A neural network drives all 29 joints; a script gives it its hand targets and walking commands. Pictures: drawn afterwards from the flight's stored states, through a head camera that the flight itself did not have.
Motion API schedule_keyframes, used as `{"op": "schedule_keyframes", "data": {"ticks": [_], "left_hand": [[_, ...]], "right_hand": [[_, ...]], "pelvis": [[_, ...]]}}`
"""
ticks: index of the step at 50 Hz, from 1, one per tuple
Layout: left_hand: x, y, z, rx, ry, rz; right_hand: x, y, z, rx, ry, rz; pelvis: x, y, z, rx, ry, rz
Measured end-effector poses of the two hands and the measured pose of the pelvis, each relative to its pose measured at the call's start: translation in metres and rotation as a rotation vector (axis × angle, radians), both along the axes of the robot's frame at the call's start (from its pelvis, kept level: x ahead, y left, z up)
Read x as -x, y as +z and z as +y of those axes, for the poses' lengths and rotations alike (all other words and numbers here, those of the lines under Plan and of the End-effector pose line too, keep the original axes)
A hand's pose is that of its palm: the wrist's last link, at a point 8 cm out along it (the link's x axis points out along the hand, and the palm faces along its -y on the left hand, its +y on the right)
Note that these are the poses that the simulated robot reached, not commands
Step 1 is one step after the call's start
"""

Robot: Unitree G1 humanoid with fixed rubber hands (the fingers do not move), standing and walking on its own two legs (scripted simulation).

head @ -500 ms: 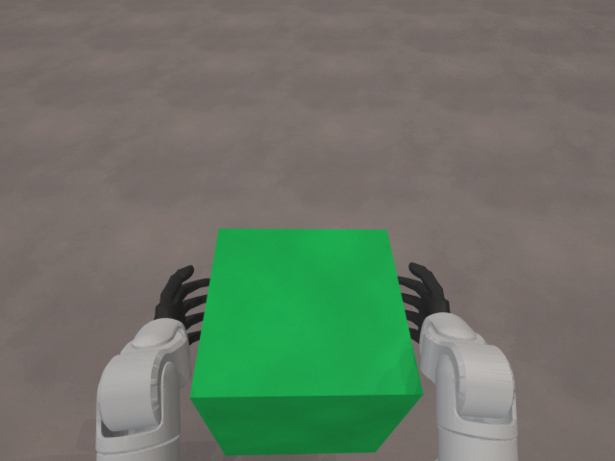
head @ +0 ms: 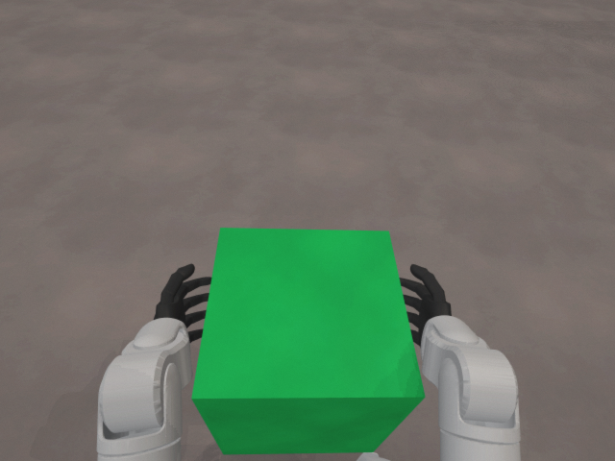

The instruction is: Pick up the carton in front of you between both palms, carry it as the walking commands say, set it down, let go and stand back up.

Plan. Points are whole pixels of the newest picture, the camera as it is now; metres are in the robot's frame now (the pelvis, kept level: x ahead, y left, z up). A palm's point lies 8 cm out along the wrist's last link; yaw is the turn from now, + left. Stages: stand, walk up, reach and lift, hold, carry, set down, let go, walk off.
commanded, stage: carry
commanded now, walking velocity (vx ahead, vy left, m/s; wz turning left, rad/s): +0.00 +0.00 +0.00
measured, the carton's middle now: (302, 348) +0.27 +0.00 +0.00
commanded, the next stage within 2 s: hold in 1.96 s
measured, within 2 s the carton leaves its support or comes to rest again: neither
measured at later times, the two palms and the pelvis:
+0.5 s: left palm (215, 184) +0.51 +0.13 +0.08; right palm (403, 185) +0.51 -0.17 +0.08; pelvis +0.24 -0.03 -0.01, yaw +2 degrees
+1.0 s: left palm (211, 171) +0.55 +0.14 +0.07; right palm (387, 175) +0.56 -0.16 +0.07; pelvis +0.29 -0.01 -0.02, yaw +1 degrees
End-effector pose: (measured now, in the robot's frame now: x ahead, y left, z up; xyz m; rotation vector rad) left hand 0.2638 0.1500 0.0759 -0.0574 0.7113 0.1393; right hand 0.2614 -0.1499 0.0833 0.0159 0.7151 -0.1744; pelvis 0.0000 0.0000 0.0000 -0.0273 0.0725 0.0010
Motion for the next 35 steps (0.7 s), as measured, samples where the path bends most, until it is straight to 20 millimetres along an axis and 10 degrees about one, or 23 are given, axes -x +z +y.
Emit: {"op": "schedule_keyframes", "data": {"ticks": [10,35], "left_hand": [[-0.139,-0.008,-0.029,-0.05,0.042,-0.018],[-0.286,-0.001,-0.008,-0.016,0.042,0.002]], "right_hand": [[-0.15,-0.024,-0.028,-0.064,0.031,-0.019],[-0.297,-0.007,-0.008,-0.017,0.035,0.001]], "pelvis": [[-0.135,-0.026,-0.034,-0.013,0.034,-0.027],[-0.29,-0.016,-0.016,-0.031,0.022,-0.015]]}}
